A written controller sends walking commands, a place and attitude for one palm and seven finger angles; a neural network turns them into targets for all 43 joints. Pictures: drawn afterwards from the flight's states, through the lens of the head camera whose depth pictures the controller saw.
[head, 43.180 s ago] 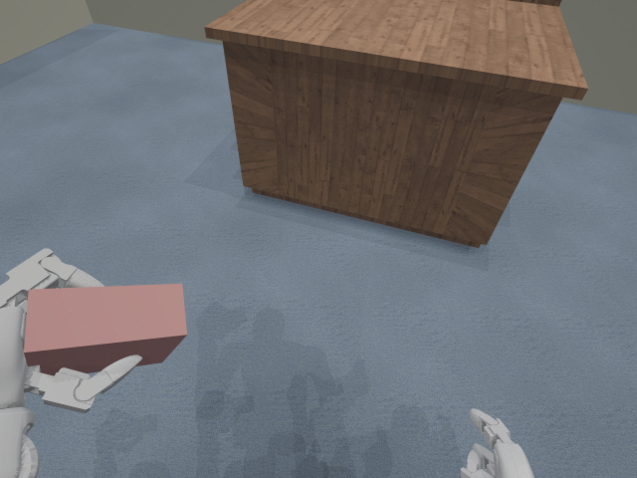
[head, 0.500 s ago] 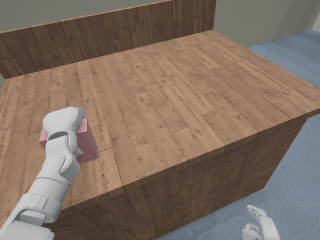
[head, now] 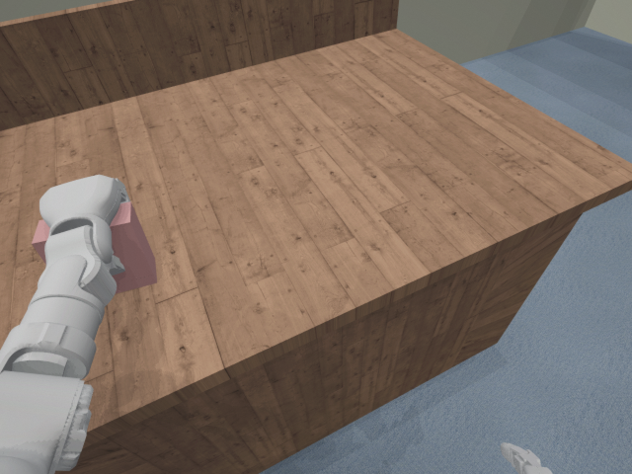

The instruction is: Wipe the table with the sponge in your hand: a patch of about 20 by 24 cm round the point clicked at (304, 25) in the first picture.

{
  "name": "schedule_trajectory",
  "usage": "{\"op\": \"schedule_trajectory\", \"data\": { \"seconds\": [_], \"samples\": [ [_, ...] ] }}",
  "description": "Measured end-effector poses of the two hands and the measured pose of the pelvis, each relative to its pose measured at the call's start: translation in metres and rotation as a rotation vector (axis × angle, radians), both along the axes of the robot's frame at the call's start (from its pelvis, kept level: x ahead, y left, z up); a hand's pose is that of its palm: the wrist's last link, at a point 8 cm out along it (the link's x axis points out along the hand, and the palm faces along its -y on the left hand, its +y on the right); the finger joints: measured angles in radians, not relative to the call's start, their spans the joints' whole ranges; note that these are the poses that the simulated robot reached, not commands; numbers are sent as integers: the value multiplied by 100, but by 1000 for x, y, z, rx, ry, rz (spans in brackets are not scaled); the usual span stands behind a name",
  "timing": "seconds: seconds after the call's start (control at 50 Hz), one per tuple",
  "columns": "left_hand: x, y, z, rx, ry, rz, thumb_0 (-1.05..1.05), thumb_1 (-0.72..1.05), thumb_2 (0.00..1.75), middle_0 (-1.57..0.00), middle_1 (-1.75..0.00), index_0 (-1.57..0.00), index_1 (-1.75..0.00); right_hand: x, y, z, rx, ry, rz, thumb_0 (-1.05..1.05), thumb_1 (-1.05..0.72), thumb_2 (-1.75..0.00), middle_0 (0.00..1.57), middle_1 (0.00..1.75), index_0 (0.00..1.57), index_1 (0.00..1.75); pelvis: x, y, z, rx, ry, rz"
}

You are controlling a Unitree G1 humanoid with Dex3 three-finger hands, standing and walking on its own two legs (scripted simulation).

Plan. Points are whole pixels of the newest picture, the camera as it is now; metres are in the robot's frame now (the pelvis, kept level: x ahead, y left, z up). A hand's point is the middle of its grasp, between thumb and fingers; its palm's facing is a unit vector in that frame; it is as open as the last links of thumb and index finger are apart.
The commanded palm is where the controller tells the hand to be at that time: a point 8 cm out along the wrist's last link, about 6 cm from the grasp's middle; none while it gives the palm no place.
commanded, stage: wipe forward along the middle lane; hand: left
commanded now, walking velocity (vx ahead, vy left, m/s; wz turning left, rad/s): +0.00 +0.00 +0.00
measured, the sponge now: (107, 263) +0.38 +0.32 +0.06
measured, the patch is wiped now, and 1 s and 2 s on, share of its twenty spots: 1.00 1.00 1.00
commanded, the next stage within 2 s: slide back across to the first lane in 0.02 s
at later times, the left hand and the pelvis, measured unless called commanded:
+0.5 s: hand (67, 234) +0.40 +0.36 +0.11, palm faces +0.01 -0.06 -1.00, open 9.5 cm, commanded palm +0.36 +0.36 +0.16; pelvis +0.03 +0.05 +0.01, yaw +0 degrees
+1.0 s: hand (40, 248) +0.37 +0.38 +0.11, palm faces +0.01 -0.05 -1.00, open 9.5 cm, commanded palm +0.33 +0.37 +0.15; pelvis +0.04 +0.07 +0.01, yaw +2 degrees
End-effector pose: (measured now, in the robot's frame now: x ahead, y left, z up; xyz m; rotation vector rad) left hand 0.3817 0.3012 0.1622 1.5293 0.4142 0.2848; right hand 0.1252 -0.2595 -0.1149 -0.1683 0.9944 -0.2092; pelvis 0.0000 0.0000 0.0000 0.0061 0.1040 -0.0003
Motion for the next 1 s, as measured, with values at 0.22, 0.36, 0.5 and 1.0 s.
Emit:
{"op": "schedule_trajectory", "data": {
  "seconds": [0.22, 0.36, 0.5, 1.0],
  "samples": [
    [18, 16, -2, -2, 5, -23, 0, -52, 112, -77, -140, -84, -135, -5, 10, 1, -6, 43, -30, 1, -91, -90, 20, 30, 20, 30, 11, 16, 2, -10, 24, -9],
    [9, 25, -1, -19, -60, -40, 0, -51, 112, -77, -141, -83, -136, 16, 30, 7, 10, 1, -18, 1, -91, -90, 20, 30, 20, 30, 20, 32, 4, -15, 1, -14],
    [-6, 51, 0, -33, -88, 23, -1, -50, 112, -75, -142, -82, -138, 59, 58, 22, 19, -83, 52, 1, -91, -90, 20, 30, 20, 30, 26, 46, 6, -20, -27, -3],
    [-31, 77, -1, -16, -85, 3, -1, -49, 111, -74, -143, -81, -139, 117, 125, 29, 71, -129, 235, 1, -91, -89, 21, 30, 20, 30, 40, 73, 8, -35, -28, 39]
  ]
}}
